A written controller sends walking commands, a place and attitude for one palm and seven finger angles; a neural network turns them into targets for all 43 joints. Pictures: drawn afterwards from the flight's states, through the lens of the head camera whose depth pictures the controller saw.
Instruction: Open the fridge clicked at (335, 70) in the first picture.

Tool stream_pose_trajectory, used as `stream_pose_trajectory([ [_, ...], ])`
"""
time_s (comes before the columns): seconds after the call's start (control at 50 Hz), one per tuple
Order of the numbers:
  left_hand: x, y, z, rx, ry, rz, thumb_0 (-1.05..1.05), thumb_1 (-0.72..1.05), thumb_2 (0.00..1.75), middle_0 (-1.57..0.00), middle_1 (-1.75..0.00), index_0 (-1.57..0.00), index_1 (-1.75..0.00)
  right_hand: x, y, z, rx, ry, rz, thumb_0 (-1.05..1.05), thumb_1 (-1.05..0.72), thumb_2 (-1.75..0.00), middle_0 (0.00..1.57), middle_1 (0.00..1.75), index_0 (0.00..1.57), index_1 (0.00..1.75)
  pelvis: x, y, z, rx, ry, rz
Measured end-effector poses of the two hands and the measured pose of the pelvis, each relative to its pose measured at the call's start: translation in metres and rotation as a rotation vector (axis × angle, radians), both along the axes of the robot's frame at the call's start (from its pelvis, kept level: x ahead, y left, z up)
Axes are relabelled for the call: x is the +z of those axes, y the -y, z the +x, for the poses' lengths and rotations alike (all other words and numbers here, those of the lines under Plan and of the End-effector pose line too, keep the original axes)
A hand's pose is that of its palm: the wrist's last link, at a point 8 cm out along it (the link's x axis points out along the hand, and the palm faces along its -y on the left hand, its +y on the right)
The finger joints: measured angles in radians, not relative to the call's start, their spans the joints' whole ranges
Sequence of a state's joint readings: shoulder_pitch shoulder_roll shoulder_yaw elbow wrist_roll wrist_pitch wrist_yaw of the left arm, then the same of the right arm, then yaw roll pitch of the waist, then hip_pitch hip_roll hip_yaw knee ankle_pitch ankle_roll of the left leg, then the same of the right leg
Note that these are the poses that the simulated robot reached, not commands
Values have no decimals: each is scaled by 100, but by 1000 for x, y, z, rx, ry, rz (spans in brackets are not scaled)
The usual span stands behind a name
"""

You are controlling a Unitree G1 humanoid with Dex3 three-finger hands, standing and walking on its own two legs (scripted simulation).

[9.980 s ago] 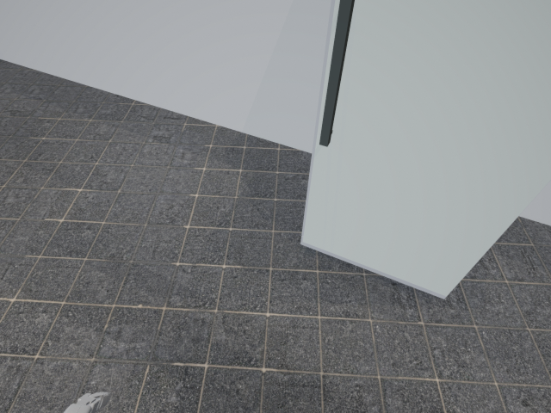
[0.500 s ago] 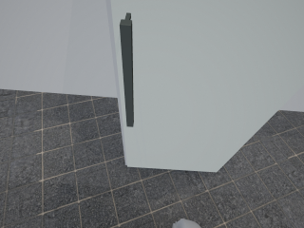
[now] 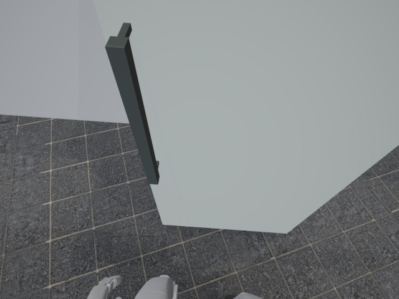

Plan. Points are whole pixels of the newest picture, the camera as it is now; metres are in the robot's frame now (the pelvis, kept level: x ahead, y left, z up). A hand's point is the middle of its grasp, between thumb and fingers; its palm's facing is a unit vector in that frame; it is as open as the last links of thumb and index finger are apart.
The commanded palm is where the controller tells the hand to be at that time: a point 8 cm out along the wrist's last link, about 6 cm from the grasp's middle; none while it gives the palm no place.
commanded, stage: come to a stop and stand still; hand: left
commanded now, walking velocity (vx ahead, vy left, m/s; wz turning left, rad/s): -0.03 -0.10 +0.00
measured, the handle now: (144, 126) +0.41 +0.14 +0.09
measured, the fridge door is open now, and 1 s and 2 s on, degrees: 0 0 0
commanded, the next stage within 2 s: look again from close up in 1.54 s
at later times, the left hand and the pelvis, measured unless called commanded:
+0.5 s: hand out of the picture -0.03 +0.21 -0.17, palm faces +0.00 -0.98 -0.18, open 7.4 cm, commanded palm none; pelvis -0.04 +0.02 +0.02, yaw -3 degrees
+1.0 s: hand out of the picture -0.08 +0.11 -0.17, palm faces +0.03 -0.99 -0.12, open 7.3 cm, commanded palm none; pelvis -0.06 -0.04 +0.01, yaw -2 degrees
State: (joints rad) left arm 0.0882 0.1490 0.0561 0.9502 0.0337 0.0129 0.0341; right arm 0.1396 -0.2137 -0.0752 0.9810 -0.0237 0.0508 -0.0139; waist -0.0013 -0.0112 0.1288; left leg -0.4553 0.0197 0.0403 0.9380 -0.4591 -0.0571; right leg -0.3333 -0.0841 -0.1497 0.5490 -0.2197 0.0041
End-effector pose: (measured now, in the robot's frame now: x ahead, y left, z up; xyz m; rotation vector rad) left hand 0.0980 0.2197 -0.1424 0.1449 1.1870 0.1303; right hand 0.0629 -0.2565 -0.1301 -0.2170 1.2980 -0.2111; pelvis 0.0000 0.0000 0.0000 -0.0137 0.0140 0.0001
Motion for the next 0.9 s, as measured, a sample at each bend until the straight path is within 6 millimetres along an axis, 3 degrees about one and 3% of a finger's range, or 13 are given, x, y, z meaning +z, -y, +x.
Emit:
stream_pose_trajectory([
  [0.06,-13,-22,-16,28,-25,-6,0,91,90,-21,-30,-21,-30,7,-13,25,38,88,-25,0,-91,-89,20,30,20,30,-7,-12,-1,5,5,-16],
  [0.14,-19,-49,-42,63,-80,4,0,91,90,-20,-30,-21,-30,16,-36,36,78,141,-33,0,-91,-89,20,30,20,30,-6,-24,-4,-3,18,-20],
  [0.24,-8,-66,-80,75,-149,19,0,91,90,-20,-30,-20,-30,26,-62,29,83,155,-3,0,-90,-89,20,30,20,30,7,-32,-10,-15,10,-26],
  [0.34,0,-68,-116,71,-224,18,1,91,90,-20,-30,-20,-30,27,-71,4,32,148,19,0,-91,-89,20,30,20,30,13,-35,-18,-34,2,-28],
  [0.46,4,-51,-134,33,-261,3,1,91,90,-20,-30,-20,-30,23,-51,-50,-38,74,9,-1,-92,-89,21,30,21,30,16,-29,-34,-47,4,-26],
  [0.58,7,-16,-133,3,-200,-1,1,91,90,-20,-30,-20,-30,6,-25,-121,-102,-60,39,0,-91,-89,20,30,20,30,12,-8,-52,-43,8,2],
  [0.68,12,14,-147,10,-176,15,1,92,90,-20,-30,-20,-30,-8,-15,-170,-131,-157,96,0,-91,-89,20,30,20,30,11,13,-62,-38,27,20],
  [0.8,5,38,-162,19,-197,-11,1,92,90,-20,-30,-20,-30,-12,-20,-200,-137,-212,133,1,-91,-89,20,30,20,30,8,28,-63,-34,34,-5],
  [0.9,0,53,-174,32,-233,-46,1,92,90,-20,-30,-20,-30,-9,-31,-207,-137,-248,156,1,-91,-89,20,30,20,30,8,35,-65,-32,42,1],
])
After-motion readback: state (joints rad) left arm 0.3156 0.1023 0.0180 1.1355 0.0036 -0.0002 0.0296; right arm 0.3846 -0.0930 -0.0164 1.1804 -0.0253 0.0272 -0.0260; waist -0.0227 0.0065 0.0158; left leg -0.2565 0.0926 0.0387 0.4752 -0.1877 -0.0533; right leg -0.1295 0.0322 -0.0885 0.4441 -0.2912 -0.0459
